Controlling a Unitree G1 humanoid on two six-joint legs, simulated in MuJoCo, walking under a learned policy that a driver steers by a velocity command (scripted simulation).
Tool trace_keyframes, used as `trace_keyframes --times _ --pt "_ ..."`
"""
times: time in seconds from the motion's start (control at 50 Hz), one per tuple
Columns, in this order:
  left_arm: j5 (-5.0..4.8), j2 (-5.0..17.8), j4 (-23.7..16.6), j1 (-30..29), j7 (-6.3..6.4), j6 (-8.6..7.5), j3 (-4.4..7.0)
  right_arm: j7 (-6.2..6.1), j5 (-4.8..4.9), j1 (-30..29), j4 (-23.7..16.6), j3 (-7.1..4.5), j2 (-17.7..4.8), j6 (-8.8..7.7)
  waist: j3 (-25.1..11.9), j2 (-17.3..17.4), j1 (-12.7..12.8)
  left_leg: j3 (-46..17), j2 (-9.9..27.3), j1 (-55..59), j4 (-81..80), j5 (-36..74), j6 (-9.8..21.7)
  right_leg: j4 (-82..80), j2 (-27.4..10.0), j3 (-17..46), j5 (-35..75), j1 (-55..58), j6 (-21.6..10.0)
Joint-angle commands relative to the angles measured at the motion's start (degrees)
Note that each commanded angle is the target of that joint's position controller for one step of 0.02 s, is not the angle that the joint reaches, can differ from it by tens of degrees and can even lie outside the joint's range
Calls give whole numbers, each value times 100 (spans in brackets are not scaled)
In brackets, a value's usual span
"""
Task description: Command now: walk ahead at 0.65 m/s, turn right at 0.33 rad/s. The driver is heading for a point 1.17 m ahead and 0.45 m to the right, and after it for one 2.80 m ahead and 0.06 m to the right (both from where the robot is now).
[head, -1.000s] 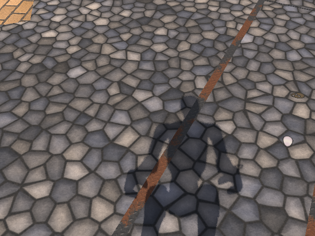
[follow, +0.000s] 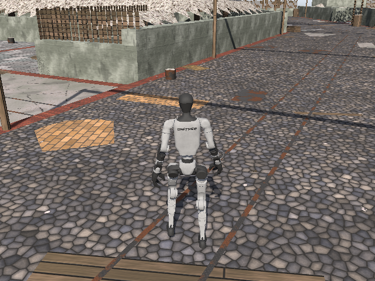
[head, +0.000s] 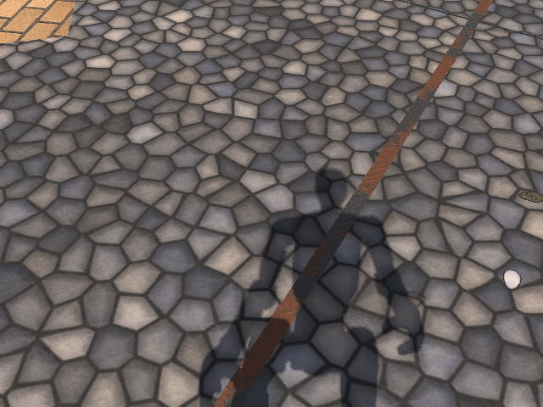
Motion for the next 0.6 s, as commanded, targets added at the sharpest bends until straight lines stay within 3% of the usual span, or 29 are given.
trace_keyframes --times 0.02,0.06,0.08,0.1,0.12,0.14,0.16,0.18,0.22,0.26,0.34,0.42,0.44,0.48,0.5,0.52,0.54,0.56,0.58,0.6 --pt "318 914 -332 -357 -102 0 227 265 -344 -530 -556 -2 -146 106 744 -673 -227 526 -388 851 -959 20 -177 -956 -914 1105 -1520 -1544 -1082" --pt "196 977 -503 -798 -126 17 283 167 -207 501 -344 -80 -345 135 623 -324 -785 582 -462 2461 -1384 444 -219 -257 -775 1140 -1659 -2567 -1000" --pt "221 853 -617 -1074 -147 -29 252 52 -213 1552 -79 -190 -644 43 215 209 -1327 282 -268 3758 -1543 118 -189 1089 -360 893 -1183 -3263 -870" --pt "303 197 -912 -1495 -148 -92 91 -71 -376 2686 44 -317 -1352 -68 -330 1806 -1835 -1592 1274 4323 -2452 -2134 -174 3796 336 241 -1298 -3945 -660" --pt "122 -147 -1204 -1208 -169 -107 24 -117 -453 2165 -101 -246 -1516 -76 -285 2296 -1170 -4185 2193 3686 -3752 -3983 87 5194 572 535 -1122 -4819 -703" --pt "113 52 -1193 -1068 -226 -64 45 -117 -384 1235 -336 -172 -1212 -51 121 1533 -638 -4047 2350 3008 -3772 -3985 235 5829 -23 680 -419 -4910 -751" --pt "159 246 -1188 -1092 -312 -32 84 -74 -299 684 -522 -88 -867 -90 304 858 -453 -3097 2067 2586 -3569 -3116 185 5800 -294 581 155 -4801 -691" --pt "171 234 -1116 -969 -382 5 108 -48 -264 554 -531 -33 -667 -125 323 689 -320 -2132 1734 2352 -3551 -2214 120 5664 -472 526 431 -4527 -595" --pt "262 174 -1158 -1019 -503 150 126 -101 -250 794 -403 54 -380 -188 368 817 -295 -1021 1379 2289 -3599 -1176 4 5855 -572 313 746 -4507 -465" --pt "206 70 -1280 -1269 -554 267 108 -87 -252 1167 -252 76 -290 -253 498 690 -328 -382 1284 2378 -3603 -447 -73 6013 -562 224 1111 -4775 -433" --pt "162 92 -1579 -2096 -605 392 78 -69 -292 1523 -156 112 -215 -334 925 524 -377 621 1131 2365 -3812 569 -105 5405 -426 -96 1672 -5016 -458" --pt "209 127 -1913 -2892 -675 396 3 -191 -285 1864 -36 135 -248 -337 1360 431 -431 1353 1057 2905 -3997 1937 -52 4028 -381 -696 1540 -5009 -644" --pt "200 106 -1985 -3005 -680 377 -28 -218 -282 1887 -21 132 -317 -311 1374 444 -410 1564 1029 3019 -3912 2711 -78 3623 -290 -911 1431 -4745 -740" --pt "150 153 -2024 -2909 -628 358 -53 -286 -261 1837 -74 106 -583 -241 1078 602 -210 1904 1031 3156 -3300 5906 -126 2976 170 -1404 1220 -3649 -1015" --pt "133 262 -1963 -2625 -584 361 -28 -339 -248 1893 -96 63 -777 -174 810 748 -30 1927 1117 3423 -2779 7315 -125 2891 410 -1548 1052 -3232 -1110" --pt "121 418 -1836 -1999 -532 365 24 -371 -261 1805 -162 -3 -1010 -84 468 929 318 1897 1238 3542 -1955 8195 -86 2842 574 -1542 746 -2637 -1211" --pt "105 641 -1616 -1019 -462 371 131 -361 -279 1580 -276 -85 -1230 4 22 1116 787 1783 1381 3416 -797 8668 53 2888 698 -1451 286 -1742 -1339" --pt "99 958 -1326 24 -374 340 302 -282 -276 1328 -435 -135 -1325 68 -436 1076 1204 1552 1447 2859 690 8029 253 2534 790 -1135 -138 -511 -1510" --pt "90 1166 -1050 546 -270 308 477 -190 -285 1193 -483 -147 -1183 95 -611 597 1350 1455 950 1589 2680 4995 215 1884 672 -469 -342 867 -1678" --pt "121 1526 -1106 -226 -209 343 548 -52 -295 897 -941 69 -228 9 -99 -942 515 1094 -241 -1083 4692 -764 -9 1455 -418 1948 -784 1556 -2107"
